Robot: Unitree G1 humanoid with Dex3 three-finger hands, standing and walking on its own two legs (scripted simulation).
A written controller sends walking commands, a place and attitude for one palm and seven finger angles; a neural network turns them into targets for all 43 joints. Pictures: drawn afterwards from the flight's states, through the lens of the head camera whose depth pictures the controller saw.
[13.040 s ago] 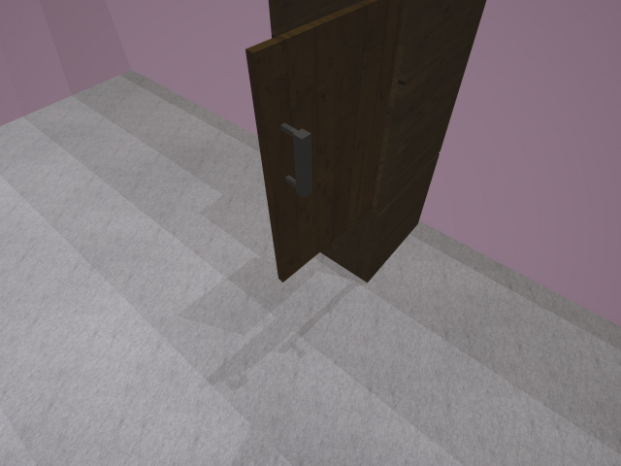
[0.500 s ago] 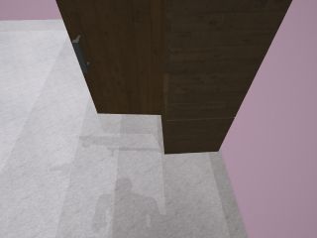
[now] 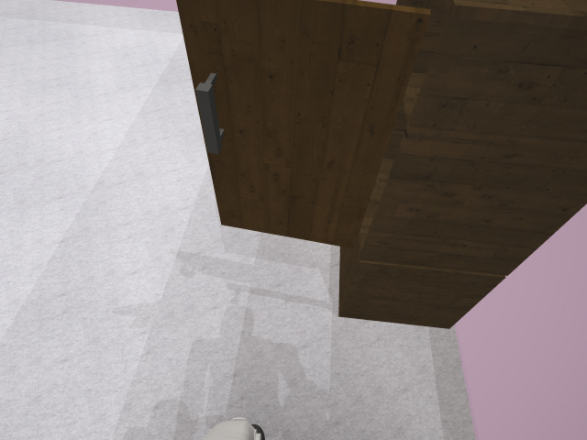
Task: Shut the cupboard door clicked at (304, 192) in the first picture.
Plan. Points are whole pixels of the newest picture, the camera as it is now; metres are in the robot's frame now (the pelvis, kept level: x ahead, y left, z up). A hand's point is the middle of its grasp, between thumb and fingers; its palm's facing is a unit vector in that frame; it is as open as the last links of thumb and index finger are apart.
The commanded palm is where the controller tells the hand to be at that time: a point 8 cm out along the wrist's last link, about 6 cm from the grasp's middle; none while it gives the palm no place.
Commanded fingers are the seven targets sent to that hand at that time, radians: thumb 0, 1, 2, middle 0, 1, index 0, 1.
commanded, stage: take the last steps up to it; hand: left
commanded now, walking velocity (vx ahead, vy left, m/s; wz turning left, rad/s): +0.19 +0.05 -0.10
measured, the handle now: (213, 114) +0.62 +0.22 +0.06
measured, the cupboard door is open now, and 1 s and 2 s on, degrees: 85 85 85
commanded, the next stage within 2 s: come to a stop and stand still in 0.14 s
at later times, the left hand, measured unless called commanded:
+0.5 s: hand (192, 380) +0.21 +0.19 -0.16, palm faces -0.08 -0.98 -0.20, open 7.4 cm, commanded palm none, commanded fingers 0.00 0.90 0.90 -0.20 -0.30 -0.20 -0.30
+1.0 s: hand (121, 427) +0.14 +0.27 -0.15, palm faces -0.04 -0.96 -0.28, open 7.4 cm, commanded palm none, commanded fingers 0.00 0.90 0.90 -0.20 -0.30 -0.20 -0.30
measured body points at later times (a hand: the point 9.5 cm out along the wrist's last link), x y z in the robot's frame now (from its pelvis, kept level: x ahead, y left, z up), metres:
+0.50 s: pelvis +0.12 +0.02 +0.01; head +0.14 +0.01 +0.46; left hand +0.22 +0.24 -0.14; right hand +0.09 -0.19 -0.15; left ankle +0.09 +0.10 -0.72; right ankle +0.14 -0.09 -0.72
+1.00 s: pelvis +0.08 +0.07 +0.01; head +0.08 +0.06 +0.46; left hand +0.14 +0.32 -0.13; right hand +0.14 -0.17 -0.13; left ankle +0.09 +0.13 -0.72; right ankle +0.05 -0.07 -0.71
